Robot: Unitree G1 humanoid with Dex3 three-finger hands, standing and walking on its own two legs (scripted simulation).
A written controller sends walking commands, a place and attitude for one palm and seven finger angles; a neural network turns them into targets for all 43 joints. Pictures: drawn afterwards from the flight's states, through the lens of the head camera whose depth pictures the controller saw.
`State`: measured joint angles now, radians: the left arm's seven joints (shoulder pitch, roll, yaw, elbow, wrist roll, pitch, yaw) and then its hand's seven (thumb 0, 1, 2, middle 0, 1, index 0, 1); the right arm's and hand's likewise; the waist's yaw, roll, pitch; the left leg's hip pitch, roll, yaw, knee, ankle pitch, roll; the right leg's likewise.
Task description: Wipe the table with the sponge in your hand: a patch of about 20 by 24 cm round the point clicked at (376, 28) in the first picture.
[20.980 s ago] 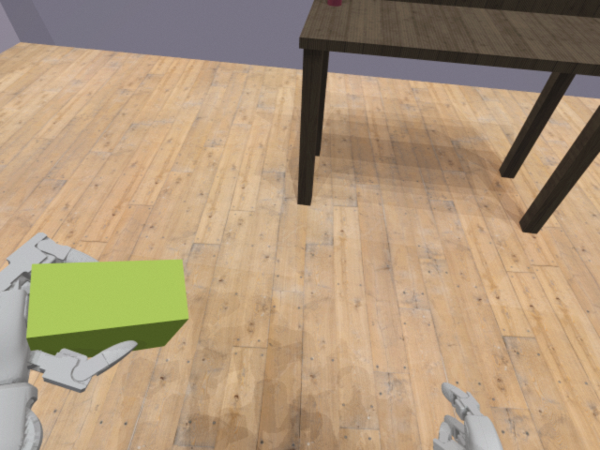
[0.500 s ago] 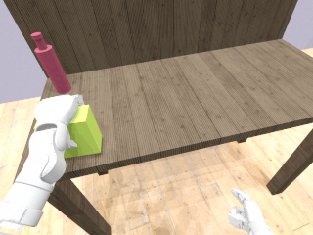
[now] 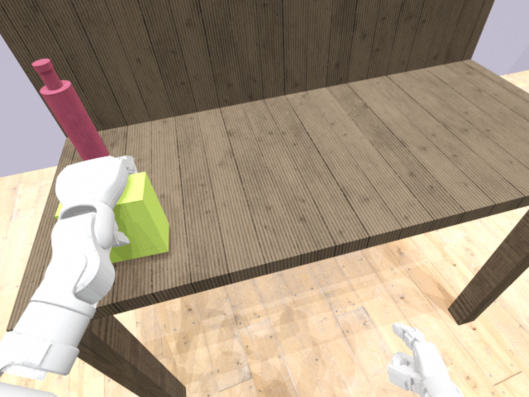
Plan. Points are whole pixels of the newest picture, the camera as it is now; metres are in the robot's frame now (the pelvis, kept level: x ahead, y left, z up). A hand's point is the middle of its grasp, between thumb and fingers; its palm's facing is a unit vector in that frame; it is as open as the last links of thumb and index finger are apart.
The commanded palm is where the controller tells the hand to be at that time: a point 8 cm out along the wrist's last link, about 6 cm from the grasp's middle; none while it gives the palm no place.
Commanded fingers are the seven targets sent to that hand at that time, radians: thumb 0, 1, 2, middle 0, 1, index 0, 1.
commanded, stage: move the sponge above the wiping area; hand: left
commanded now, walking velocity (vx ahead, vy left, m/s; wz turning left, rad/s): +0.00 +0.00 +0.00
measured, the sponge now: (125, 229) +0.33 +0.28 +0.08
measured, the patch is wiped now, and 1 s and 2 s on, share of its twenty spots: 0.00 0.00 0.00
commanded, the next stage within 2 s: lower the sponge onto the table in 0.78 s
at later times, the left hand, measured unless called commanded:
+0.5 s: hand (98, 207) +0.31 +0.29 +0.14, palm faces +0.02 -0.03 -1.00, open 10.3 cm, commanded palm +0.28 +0.28 +0.22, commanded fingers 0.00 0.10 1.30 -1.20 -1.60 -1.20 -1.60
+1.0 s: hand (109, 202) +0.32 +0.27 +0.15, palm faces +0.03 -0.02 -1.00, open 10.3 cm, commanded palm +0.28 +0.27 +0.22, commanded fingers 0.00 0.10 1.30 -1.20 -1.60 -1.20 -1.60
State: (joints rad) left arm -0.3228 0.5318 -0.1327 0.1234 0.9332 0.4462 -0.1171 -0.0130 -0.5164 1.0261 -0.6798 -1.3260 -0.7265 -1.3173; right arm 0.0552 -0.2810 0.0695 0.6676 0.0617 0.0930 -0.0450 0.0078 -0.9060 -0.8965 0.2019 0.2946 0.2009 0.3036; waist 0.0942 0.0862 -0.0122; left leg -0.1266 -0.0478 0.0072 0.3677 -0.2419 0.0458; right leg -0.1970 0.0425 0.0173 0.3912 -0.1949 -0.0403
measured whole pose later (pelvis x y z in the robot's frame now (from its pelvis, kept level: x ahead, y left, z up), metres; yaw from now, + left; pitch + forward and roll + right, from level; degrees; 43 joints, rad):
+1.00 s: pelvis -0.01 +0.00 +0.00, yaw +0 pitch -1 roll +0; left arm -0.38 0.54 -0.16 0.13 0.93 0.46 -0.16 -0.01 -0.52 1.03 -0.68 -1.32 -0.73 -1.32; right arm 0.04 -0.27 0.09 0.66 0.07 0.09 -0.04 0.01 -0.91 -0.90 0.20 0.29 0.20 0.30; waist 0.10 0.09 -0.01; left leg -0.12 -0.05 0.00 0.36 -0.22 0.04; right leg -0.19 0.04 0.01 0.39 -0.18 -0.04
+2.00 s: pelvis +0.00 -0.01 +0.00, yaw +0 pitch -1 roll +0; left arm -0.26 0.51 -0.15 0.14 0.94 0.41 -0.08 -0.01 -0.52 1.03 -0.68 -1.32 -0.73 -1.31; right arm 0.04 -0.28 0.07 0.68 0.07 0.09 -0.06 0.01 -0.91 -0.90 0.20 0.29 0.20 0.30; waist 0.10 0.08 0.00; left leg -0.12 -0.04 0.00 0.38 -0.24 0.03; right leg -0.19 0.05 0.01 0.41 -0.20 -0.05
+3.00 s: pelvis -0.01 -0.01 +0.00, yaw +1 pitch +3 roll +0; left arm -0.55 0.54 -0.08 0.60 0.99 0.21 -0.04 0.01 -0.54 1.03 -0.71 -1.30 -0.75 -1.29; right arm 0.17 -0.29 0.03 0.72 0.07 0.11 -0.09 0.01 -0.91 -0.90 0.20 0.29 0.20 0.30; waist 0.05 0.06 -0.04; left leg -0.24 -0.03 -0.01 0.44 -0.25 0.03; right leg -0.29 0.06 0.00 0.44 -0.20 -0.06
